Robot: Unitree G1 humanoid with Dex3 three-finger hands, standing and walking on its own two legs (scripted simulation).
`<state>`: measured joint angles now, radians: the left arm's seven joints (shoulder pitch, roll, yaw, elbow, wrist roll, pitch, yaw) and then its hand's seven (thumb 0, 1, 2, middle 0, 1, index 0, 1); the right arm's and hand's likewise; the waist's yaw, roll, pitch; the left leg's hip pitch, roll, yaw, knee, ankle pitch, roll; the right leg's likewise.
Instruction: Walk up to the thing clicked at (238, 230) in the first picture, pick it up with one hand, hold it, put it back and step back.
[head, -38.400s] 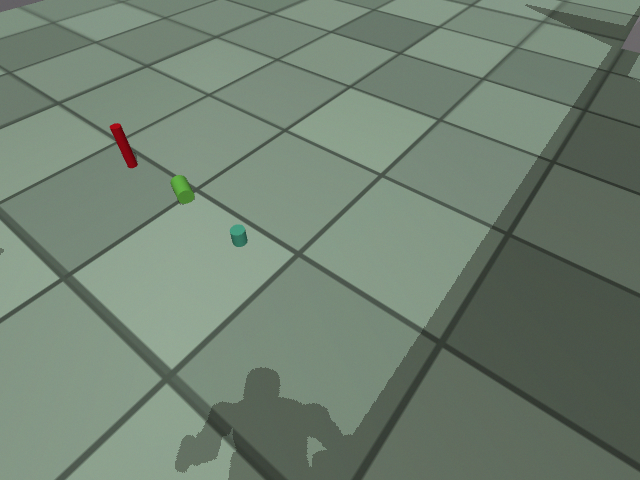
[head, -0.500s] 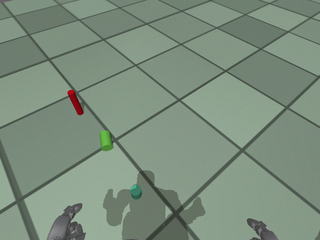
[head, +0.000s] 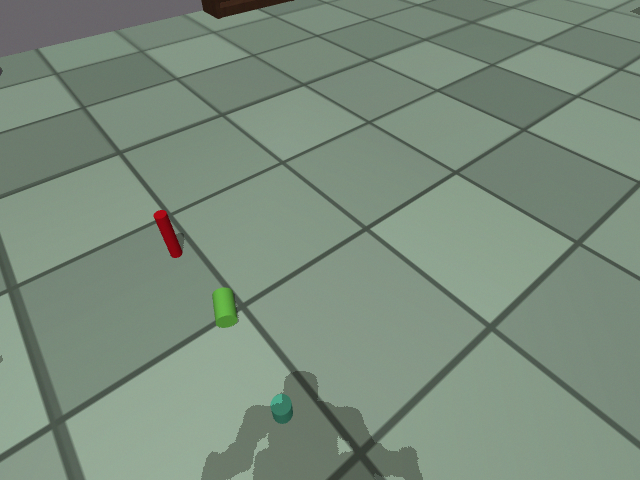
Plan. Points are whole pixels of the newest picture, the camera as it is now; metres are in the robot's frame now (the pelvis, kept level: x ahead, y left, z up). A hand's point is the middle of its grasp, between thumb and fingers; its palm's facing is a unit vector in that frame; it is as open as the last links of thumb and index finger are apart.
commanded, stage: stand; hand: left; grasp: from above
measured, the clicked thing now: (281, 408) +0.47 +0.15 -0.74
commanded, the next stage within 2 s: step back in 1.84 s
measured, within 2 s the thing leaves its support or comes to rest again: neither
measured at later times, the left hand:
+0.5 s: hand out of the picture +0.06 +0.23 -0.16, palm faces +0.02 -0.94 -0.33, open 7.3 cm
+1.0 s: hand out of the picture +0.08 +0.23 -0.15, palm faces +0.02 -0.94 -0.33, open 7.3 cm
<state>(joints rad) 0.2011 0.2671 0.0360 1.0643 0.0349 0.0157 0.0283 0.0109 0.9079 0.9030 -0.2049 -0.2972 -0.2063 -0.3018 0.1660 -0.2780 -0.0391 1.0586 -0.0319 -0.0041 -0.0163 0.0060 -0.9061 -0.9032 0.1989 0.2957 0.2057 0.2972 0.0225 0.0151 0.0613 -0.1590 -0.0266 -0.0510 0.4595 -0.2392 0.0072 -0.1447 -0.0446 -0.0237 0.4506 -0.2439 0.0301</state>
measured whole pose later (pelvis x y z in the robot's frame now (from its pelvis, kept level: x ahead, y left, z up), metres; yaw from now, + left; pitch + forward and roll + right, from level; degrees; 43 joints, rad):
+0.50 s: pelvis +0.00 -0.01 +0.01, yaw +0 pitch -4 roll +0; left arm 0.13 0.29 0.03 1.15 0.03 0.00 0.02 0.01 0.91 0.90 -0.20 -0.30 -0.21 -0.30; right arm 0.14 -0.31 -0.02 1.13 -0.02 -0.01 -0.01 0.00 -0.91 -0.90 0.20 0.30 0.20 0.30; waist 0.01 0.02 0.07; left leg -0.10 -0.01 -0.06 0.35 -0.19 -0.01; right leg -0.09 -0.03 -0.03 0.35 -0.20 0.01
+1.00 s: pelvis +0.01 -0.02 +0.01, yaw +0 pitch -3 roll +0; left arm 0.10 0.30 0.03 1.16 0.02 0.00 0.01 0.01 0.91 0.90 -0.21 -0.30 -0.21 -0.30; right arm 0.12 -0.33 -0.01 1.13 -0.02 -0.01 -0.01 0.00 -0.91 -0.90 0.20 0.30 0.21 0.30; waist 0.01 0.02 0.06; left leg -0.09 0.00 -0.06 0.33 -0.18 -0.02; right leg -0.08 -0.02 -0.03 0.33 -0.19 0.01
